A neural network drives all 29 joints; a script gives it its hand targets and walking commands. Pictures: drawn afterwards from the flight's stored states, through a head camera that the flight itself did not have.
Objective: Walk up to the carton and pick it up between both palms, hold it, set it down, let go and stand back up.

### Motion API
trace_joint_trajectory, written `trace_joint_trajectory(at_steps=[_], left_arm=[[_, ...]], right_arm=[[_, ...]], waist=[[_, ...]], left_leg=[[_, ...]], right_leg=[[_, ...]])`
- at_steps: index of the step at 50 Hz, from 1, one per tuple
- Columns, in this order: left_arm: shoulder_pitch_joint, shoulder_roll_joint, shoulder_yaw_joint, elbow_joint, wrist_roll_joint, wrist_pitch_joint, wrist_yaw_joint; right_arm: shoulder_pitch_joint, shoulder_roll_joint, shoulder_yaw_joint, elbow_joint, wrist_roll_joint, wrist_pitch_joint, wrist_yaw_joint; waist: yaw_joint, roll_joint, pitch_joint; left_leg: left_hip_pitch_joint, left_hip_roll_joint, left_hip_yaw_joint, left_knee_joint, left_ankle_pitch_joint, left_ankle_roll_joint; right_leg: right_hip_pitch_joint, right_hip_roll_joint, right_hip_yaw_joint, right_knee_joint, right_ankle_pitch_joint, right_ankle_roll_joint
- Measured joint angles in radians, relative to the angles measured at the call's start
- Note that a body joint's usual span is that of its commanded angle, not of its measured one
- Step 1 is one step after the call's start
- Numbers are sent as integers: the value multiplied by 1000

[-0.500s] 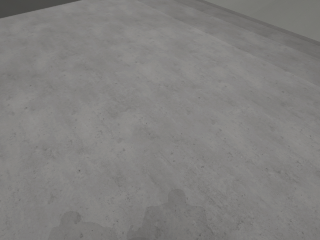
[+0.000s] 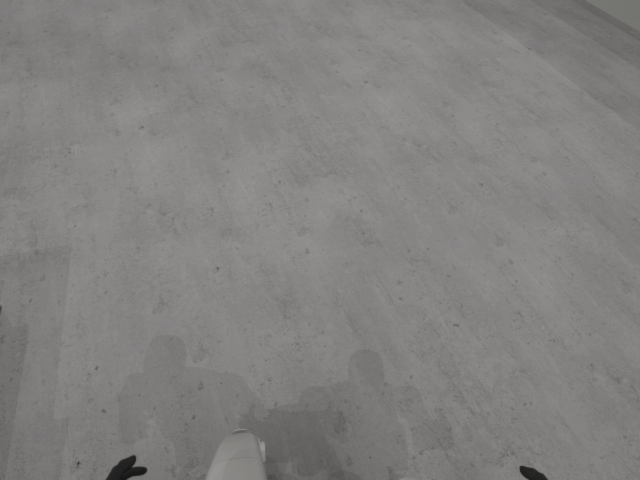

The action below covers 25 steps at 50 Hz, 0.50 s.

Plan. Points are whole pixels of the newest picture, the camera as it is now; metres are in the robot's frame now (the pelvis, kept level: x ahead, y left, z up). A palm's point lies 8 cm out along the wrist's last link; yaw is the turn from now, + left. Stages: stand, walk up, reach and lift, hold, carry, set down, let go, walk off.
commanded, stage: walk up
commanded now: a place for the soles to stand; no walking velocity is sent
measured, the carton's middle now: out of the picture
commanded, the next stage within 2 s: none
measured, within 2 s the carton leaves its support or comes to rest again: neither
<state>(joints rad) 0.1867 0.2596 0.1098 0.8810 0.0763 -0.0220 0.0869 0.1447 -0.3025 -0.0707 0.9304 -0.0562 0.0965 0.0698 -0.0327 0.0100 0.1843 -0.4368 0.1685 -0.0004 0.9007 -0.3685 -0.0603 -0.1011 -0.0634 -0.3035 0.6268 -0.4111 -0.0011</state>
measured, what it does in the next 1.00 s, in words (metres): steps to the left, turning left: left foot, then right foot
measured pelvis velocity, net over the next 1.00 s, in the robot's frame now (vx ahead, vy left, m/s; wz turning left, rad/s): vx -0.15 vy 0.17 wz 0.90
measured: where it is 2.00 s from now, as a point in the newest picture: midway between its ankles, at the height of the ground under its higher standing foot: outside the picture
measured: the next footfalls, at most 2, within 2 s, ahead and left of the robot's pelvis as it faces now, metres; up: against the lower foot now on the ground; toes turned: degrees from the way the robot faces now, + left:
left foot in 0.06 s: +0.11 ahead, +0.17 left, +0.00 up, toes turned +9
right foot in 0.44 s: +0.12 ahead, +0.01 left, +0.00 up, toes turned +23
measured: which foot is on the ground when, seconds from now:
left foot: up 0.00-0.04, down 0.06-0.46, up 0.48-0.82, down 0.84-1.00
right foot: down 0.00-0.08, up 0.10-0.42, down 0.44-0.84, up 0.86-1.00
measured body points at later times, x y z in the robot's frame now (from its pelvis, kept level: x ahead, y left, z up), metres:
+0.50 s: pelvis -0.03 +0.07 +0.00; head -0.01 +0.07 +0.45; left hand -0.06 +0.35 -0.11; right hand +0.18 -0.12 -0.12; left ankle +0.05 +0.16 -0.70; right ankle +0.08 +0.00 -0.72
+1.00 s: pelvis -0.15 +0.17 +0.00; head -0.21 +0.21 +0.45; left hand -0.27 +0.45 -0.14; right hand +0.06 +0.00 -0.09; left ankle -0.20 +0.24 -0.72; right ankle +0.03 +0.07 -0.64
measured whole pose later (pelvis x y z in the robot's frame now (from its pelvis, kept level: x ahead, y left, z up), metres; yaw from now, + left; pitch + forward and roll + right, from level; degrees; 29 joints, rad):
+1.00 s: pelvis -0.15 +0.17 +0.00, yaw +52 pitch -2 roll -4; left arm 0.24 0.37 0.05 0.75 0.05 0.00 -0.02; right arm 0.41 -0.21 -0.03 0.85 0.02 0.04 0.04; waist -0.07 -0.11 0.00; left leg -0.36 0.01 -0.05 0.76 -0.37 0.04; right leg -0.54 -0.08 0.00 1.11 -0.49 0.01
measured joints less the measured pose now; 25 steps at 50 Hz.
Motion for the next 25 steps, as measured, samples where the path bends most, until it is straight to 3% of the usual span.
trace_joint_trajectory(at_steps=[2, 3, 5, 6, 8, 10, 15, 18, 21, 23, 25], left_arm=[[-3, 23, 4, -18, 4, 6, -5], [-6, 37, 5, -24, 6, 12, -8], [-11, 68, 4, -32, 5, 29, -17], [-15, 74, -1, -43, -2, 41, -25], [-33, 73, -18, -73, -28, 58, -34], [-59, 65, -36, -99, -51, 53, -41], [-44, 32, -67, -137, -60, 15, -48], [-9, 21, -70, -140, -64, 14, -41], [34, 16, -65, -136, -69, 14, -38], [59, 5, -62, -125, -65, 11, -34], [86, -3, -63, -118, -57, 13, -25]], right_arm=[[-16, 1, 11, -14, 9, -9, 11], [-25, 7, 15, -16, 15, -16, 14], [-42, 34, 18, -22, 28, -32, 12], [-43, 42, 17, -34, 38, -39, 10], [-35, 50, 19, -52, 62, -46, 2], [-19, 57, 26, -62, 67, -39, -10], [17, 42, 29, -97, 49, -24, -9], [30, 34, 27, -119, 38, -20, 4], [35, 32, 33, -138, 30, -11, 13], [25, 23, 39, -145, 31, -3, 17], [15, 19, 43, -146, 26, 1, 19]], waist=[[5, -25, -6], [9, -49, -8], [28, -124, -9], [26, -133, -15], [-3, -115, -10], [-22, -99, 11], [-27, -63, 15], [-31, -35, 2], [-15, -17, -23], [5, 13, -31], [20, 44, -46]], left_leg=[[37, 7, 11, -73, 18, 24], [51, -9, 21, -92, 31, 30], [64, -70, 57, -84, 30, 46], [53, -87, 55, -74, 27, 57], [32, -113, 7, -81, 42, 78], [42, -150, -39, -145, 93, 93], [68, -238, -86, -302, 212, 120], [62, -287, -119, -323, 242, 131], [46, -332, -137, -317, 256, 132], [34, -347, -154, -285, 238, 117], [-14, -352, -156, -142, 84, 54]], right_leg=[[-3, -33, -23, 51, -33, 17], [-8, -63, -27, 88, -55, 24], [-48, -135, 20, 202, -103, 0], [-95, -122, 76, 294, -161, -9], [-176, -30, 178, 457, -284, -14], [-240, 31, 227, 528, -294, -16], [-340, 59, 266, 390, -74, -25], [-328, 84, 284, 249, -8, -32], [-273, 111, 293, 85, 79, -46], [-233, 123, 289, -1, 202, -51], [-216, 114, 259, -22, 211, -39]])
